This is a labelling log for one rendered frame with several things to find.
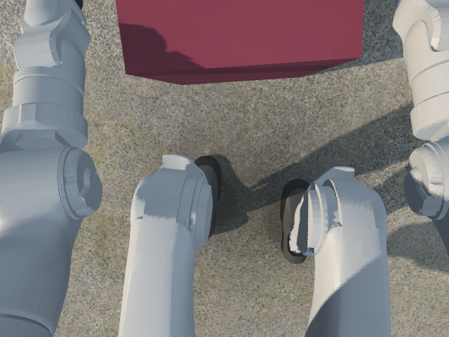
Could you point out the robot left upper arm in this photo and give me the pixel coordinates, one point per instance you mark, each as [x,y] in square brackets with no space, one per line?
[44,196]

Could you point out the robot left foot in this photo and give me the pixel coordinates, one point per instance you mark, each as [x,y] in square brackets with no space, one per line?
[212,171]

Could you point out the carton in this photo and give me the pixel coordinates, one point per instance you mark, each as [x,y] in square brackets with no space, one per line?
[211,41]

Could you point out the right robot forearm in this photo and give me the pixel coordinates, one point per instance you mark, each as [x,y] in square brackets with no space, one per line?
[423,26]

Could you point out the robot left thigh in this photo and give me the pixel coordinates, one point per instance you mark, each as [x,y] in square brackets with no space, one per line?
[158,286]

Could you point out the robot right upper arm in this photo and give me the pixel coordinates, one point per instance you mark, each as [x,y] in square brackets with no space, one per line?
[426,185]

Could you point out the left robot forearm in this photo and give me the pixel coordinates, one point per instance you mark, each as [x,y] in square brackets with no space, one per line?
[49,79]

